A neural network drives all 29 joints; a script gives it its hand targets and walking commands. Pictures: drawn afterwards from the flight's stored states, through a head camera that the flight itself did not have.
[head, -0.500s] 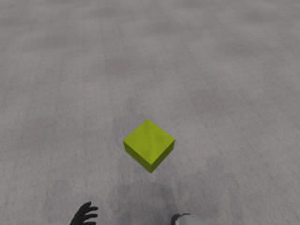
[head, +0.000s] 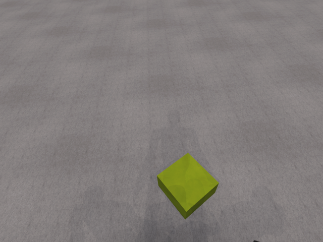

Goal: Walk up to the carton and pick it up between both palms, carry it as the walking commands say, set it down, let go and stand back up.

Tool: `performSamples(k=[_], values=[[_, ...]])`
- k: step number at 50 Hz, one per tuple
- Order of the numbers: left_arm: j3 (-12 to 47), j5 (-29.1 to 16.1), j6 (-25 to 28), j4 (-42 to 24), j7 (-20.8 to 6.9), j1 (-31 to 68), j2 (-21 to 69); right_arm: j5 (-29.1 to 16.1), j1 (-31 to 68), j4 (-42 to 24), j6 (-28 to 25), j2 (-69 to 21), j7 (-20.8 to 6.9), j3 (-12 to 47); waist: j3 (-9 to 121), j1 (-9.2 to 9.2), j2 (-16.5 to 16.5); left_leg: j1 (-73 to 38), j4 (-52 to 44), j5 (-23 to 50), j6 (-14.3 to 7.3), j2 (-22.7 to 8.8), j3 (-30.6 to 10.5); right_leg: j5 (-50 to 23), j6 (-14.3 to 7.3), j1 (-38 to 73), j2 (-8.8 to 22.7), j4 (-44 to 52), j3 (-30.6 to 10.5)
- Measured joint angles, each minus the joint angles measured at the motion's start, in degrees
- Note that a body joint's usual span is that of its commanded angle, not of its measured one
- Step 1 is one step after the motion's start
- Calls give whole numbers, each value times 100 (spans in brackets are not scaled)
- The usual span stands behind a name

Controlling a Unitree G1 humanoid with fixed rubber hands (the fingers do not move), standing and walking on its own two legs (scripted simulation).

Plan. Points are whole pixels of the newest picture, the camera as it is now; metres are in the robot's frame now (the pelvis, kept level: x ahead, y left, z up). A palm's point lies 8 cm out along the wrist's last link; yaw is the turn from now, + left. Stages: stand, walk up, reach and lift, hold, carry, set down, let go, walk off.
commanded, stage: walk up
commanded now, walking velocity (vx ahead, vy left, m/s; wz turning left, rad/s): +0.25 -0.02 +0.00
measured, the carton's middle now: (186, 184) +0.57 -0.07 -0.70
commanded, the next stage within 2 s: none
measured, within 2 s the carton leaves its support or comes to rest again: neither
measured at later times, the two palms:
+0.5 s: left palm (100, 234) +0.18 +0.22 -0.14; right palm out of the picture +0.05 -0.28 -0.15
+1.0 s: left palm out of the picture +0.11 +0.18 -0.14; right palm out of the picture +0.06 -0.29 -0.15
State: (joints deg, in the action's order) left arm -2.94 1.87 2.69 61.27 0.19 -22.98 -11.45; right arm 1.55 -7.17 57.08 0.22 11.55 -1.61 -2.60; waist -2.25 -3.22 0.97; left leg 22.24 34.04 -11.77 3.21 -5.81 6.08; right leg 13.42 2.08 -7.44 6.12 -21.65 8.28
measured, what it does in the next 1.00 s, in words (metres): steps on the spot: left foot, then right foot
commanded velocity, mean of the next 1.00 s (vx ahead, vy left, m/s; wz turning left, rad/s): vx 0.04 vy -0.04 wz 0.04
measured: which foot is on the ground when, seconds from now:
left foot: up 0.00-0.02, down 0.04-0.50, up 0.52-0.78, down 0.80-1.00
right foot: down 0.00-0.04, up 0.06-0.48, down 0.50-1.00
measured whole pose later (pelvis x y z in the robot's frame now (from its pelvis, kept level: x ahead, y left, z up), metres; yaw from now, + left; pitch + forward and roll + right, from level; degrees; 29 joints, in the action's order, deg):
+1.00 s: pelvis +0.07 -0.06 -0.01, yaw +3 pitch -2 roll -1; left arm -2.1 0.8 -0.5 60.1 3.2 -10.8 -10.1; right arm 0.9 -16.5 63.8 0.7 9.7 1.2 -1.8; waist -3.6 1.7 1.2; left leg 11.6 27.9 -14.5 1.4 -1.9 -1.8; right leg 12.1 -2.7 -10.1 -0.1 -23.9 10.0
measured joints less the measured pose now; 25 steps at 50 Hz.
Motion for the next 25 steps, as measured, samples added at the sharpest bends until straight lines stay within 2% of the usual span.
performSamples(k=[2, 3, 5, 7, 10, 16, 21, 25], values=[[20, -9, -45, 87, 4, -66, 14, -7, -26, -35, -140, -7, 54, 12, 51, 24, 24, -453, -591, 94, -23, 8, 74, 350, 75, -69, -40, -465, -6], [29, -4, -77, 142, 11, -24, -11, 12, -37, -14, -209, -62, 92, 10, 36, 76, -81, -458, -524, 173, -140, 64, 88, 739, 54, -217, 0, -942, -103], [13, 24, -187, 184, 36, 142, -36, 11, -159, 6, -254, -141, 149, 66, 15, 165, -213, -474, -332, -22, -308, 73, 100, 1307, 22, -674, -137, -2118, -391], [-30, 26, -257, 148, 12, 342, -81, -18, -377, 58, -260, -174, 201, 94, 18, 252, -273, -635, -517, -75, -338, 6, 92, 1149, 55, -1116, -296, -2982, -486], [-73, -13, -325, 15, -40, 650, -162, -36, -753, 160, -304, -164, 266, 105, 8, 352, -351, -903, -953, 69, -292, -57, 102, 569, 97, -1570, -325, -3458, -513], [-38, -165, -442, -192, 23, 1266, -139, -26, -966, 402, -290, -151, 319, 134, -149, 416, -333, -1150, -1246, 136, -254, -66, 201, 450, 95, -1550, -389, -2291, -612], [-69, -93, -612, -330, -16, 1603, -133, -2, -924, 230, -115, -39, 413, -8, -122, 543, -133, -945, -909, -51, -86, -249, 253, 655, 101, -1569, -493, -2095, -452], [6, -76, -415, -390, 15, 1640, -128, -27, -906, 233, 22, 117, 339, -50, -42, 562, -27, -827, -459, -342, 89, -263, 192, -225, -49, -812, -377, -571, -442]])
